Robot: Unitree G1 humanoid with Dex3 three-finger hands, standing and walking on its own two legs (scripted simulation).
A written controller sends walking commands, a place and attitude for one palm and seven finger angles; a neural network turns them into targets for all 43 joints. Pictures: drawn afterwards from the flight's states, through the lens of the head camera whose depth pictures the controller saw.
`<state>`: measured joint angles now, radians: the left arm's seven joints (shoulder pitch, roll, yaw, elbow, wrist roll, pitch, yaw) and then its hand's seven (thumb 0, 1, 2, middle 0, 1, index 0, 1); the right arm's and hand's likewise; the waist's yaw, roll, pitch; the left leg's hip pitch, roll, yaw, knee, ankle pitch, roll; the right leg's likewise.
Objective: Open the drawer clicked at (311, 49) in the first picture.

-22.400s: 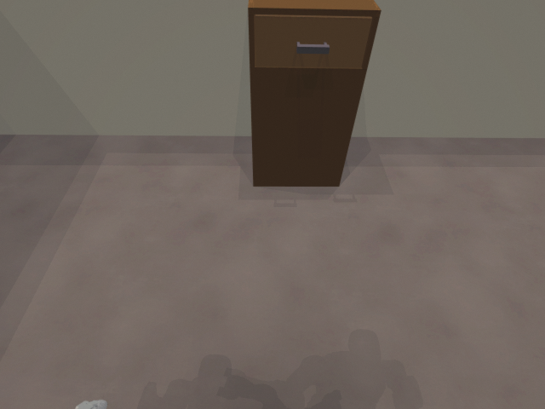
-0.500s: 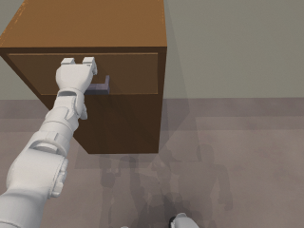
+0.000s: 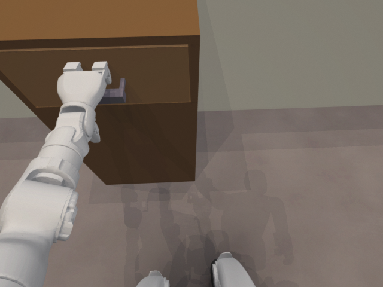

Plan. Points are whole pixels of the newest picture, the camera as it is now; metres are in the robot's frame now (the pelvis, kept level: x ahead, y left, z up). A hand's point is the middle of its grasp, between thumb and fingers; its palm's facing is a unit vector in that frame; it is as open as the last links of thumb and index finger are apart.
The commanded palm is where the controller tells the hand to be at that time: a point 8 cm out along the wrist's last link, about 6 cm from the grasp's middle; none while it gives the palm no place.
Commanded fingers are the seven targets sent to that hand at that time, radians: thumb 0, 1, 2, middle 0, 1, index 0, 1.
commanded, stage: lower the fingers behind the handle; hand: left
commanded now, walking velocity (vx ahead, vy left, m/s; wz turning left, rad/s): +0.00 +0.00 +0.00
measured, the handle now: (100, 89) +0.56 +0.18 +0.03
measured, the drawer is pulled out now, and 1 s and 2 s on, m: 0.00 0.00 0.00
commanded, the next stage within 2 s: lift the fingers back up to retry in 0.46 s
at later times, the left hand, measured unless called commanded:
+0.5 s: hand (92, 105) +0.51 +0.19 +0.04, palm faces +0.00 +0.04 -1.00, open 13.8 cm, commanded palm +0.49 +0.19 +0.07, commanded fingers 0.00 -0.50 0.30 -0.30 -1.20 -0.30 -1.20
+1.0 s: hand (92, 100) +0.51 +0.19 +0.05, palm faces -0.05 +0.01 -1.00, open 13.6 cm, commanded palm +0.49 +0.19 +0.13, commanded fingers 0.00 -0.50 0.30 -0.30 -1.20 -0.30 -1.20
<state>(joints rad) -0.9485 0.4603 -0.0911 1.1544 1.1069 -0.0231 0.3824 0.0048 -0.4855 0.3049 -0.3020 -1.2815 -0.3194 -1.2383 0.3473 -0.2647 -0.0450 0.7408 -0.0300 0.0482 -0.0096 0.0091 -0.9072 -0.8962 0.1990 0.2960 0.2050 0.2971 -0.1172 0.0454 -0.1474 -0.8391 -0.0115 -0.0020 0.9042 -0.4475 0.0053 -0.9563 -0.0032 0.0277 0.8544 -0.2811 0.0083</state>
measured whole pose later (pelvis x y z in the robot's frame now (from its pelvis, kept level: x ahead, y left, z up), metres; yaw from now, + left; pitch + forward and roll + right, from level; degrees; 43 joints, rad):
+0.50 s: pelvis +0.00 +0.00 +0.00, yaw +0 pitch +22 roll +1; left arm -0.94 0.45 -0.10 1.12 1.11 -0.01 0.37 0.00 -0.49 0.30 -0.25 -1.30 -0.32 -1.20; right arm 0.31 -0.27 -0.04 0.72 -0.02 0.05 -0.02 0.01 -0.91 -0.90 0.20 0.30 0.21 0.30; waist -0.11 0.04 -0.15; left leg -0.86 -0.01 0.00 0.93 -0.46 0.00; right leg -0.97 0.00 0.03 0.88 -0.29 0.01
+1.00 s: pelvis +0.02 +0.00 +0.02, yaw +0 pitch +19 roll +0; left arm -0.86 0.44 -0.07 1.05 1.09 -0.06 0.32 0.00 -0.49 0.30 -0.33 -1.22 -0.36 -1.22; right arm 0.34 -0.26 -0.05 0.73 -0.03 0.07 -0.02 0.01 -0.91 -0.90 0.20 0.30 0.21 0.30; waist -0.11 0.06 -0.11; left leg -0.70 -0.01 0.00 0.79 -0.43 0.01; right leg -0.82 0.00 0.03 0.75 -0.27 0.01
